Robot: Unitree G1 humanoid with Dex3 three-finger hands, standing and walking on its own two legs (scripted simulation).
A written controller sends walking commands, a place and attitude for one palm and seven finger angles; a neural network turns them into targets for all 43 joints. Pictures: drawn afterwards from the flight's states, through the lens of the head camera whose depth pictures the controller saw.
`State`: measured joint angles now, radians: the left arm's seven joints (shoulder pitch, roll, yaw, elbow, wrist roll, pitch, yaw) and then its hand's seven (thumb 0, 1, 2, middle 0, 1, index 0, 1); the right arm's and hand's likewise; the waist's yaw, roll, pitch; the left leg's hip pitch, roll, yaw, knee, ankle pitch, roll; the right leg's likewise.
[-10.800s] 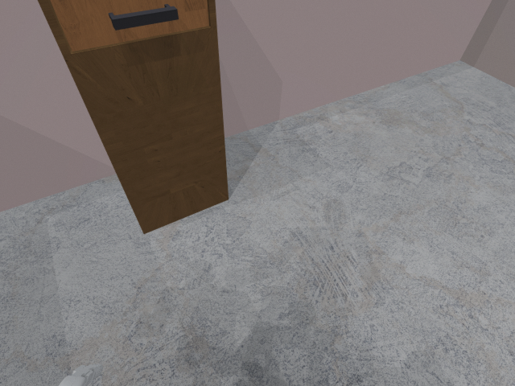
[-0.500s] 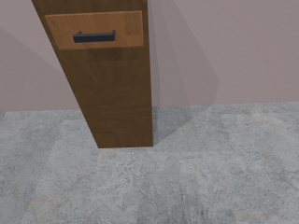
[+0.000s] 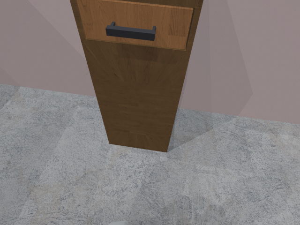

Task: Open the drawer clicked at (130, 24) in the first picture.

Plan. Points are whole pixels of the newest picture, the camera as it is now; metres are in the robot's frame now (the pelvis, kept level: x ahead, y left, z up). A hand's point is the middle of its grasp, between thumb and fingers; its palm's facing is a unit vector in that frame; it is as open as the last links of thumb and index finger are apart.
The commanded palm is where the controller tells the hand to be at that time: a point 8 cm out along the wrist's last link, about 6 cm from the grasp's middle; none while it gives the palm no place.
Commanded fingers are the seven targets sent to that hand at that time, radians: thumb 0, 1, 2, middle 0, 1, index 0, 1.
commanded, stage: take the last steps up to it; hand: left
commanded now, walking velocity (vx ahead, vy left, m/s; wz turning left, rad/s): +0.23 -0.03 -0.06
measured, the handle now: (132, 29) +0.68 +0.15 +0.17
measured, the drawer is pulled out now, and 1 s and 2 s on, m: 0.00 0.00 0.00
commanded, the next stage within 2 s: come to a stop and stand still in 0.24 s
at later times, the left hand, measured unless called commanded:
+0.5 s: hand (111, 178) +0.27 +0.16 -0.15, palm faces -0.06 -0.97 -0.23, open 7.4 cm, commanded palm none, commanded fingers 0.00 0.90 0.90 -0.20 -0.30 -0.20 -0.30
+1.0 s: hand (76, 215) +0.15 +0.24 -0.16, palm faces +0.06 -0.98 -0.21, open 7.4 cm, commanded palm none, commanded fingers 0.00 0.90 0.90 -0.20 -0.30 -0.20 -0.30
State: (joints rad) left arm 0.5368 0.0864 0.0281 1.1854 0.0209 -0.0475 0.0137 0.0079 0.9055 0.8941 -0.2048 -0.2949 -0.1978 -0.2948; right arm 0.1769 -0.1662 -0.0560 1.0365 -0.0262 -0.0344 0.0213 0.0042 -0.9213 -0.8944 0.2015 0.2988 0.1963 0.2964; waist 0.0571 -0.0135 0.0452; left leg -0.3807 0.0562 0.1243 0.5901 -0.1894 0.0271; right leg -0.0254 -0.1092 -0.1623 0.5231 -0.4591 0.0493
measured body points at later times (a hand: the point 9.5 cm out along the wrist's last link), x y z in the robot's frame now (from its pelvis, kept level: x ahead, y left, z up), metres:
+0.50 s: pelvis +0.15 -0.01 +0.00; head +0.17 -0.03 +0.45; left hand +0.27 +0.21 -0.13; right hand +0.07 -0.21 -0.16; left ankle +0.06 +0.11 -0.72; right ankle +0.23 -0.12 -0.73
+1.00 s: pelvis +0.09 +0.04 +0.01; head +0.09 +0.07 +0.46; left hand +0.15 +0.29 -0.15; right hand +0.13 -0.20 -0.12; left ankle +0.08 +0.14 -0.72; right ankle +0.15 -0.11 -0.68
